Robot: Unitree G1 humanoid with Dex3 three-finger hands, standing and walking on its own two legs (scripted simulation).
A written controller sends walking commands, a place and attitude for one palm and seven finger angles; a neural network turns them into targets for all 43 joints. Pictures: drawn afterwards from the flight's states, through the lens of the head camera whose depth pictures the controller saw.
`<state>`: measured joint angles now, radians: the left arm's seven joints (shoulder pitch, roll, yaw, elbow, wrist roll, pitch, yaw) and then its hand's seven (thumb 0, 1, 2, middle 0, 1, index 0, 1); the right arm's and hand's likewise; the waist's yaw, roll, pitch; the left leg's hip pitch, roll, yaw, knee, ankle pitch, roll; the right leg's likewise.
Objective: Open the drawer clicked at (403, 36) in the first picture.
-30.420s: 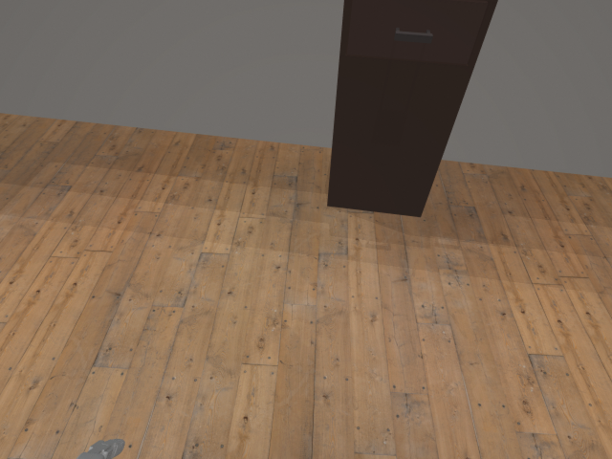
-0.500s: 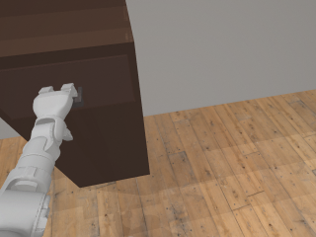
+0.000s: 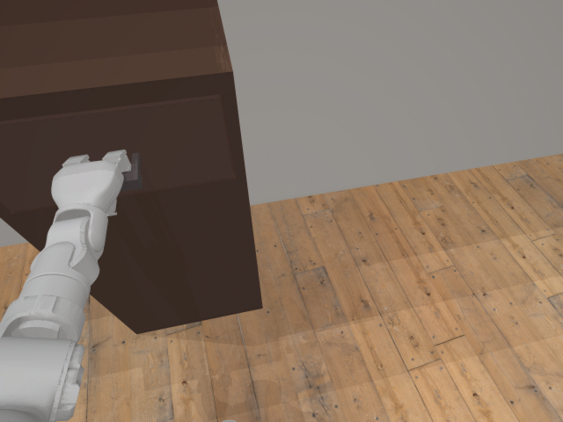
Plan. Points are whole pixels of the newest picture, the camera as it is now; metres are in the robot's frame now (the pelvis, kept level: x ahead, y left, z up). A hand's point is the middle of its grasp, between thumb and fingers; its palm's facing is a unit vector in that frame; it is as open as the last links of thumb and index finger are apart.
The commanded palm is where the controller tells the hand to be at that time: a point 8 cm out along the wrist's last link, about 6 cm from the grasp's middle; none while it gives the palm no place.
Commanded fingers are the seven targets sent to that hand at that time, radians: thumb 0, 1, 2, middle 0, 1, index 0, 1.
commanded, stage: pull the drawer open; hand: left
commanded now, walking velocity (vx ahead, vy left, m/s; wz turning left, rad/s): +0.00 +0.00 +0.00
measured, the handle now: (104, 174) +0.48 +0.28 +0.07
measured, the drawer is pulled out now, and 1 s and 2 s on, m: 0.00 0.11 0.22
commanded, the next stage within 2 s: none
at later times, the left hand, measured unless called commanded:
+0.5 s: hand (105, 225) +0.40 +0.26 +0.04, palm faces +0.01 -0.06 -1.00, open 5.3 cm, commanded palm +0.36 +0.27 +0.10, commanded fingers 0.00 0.90 0.90 -0.40 -1.35 -0.40 -1.35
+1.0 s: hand (101, 267) +0.33 +0.25 +0.04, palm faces -0.01 -0.07 -1.00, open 5.4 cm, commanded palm +0.30 +0.25 +0.10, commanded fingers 0.00 0.90 0.90 -0.40 -1.35 -0.40 -1.35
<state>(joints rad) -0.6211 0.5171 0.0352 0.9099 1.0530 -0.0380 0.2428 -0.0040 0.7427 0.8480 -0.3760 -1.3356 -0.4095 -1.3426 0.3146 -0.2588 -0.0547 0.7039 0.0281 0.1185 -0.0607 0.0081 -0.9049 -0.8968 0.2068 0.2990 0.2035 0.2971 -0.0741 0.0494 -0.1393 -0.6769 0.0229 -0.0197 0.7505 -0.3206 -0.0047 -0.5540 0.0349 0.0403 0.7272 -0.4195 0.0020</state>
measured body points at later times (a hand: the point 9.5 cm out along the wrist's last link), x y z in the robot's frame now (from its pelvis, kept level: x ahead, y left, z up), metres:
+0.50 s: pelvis +0.01 +0.01 +0.01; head +0.05 +0.00 +0.45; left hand +0.39 +0.26 +0.10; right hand +0.10 -0.26 -0.12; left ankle +0.02 +0.12 -0.71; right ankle -0.04 -0.13 -0.71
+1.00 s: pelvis +0.01 -0.01 +0.01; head +0.03 -0.04 +0.46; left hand +0.32 +0.25 +0.10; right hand +0.18 -0.25 -0.11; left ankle +0.02 +0.12 -0.71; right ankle -0.04 -0.13 -0.71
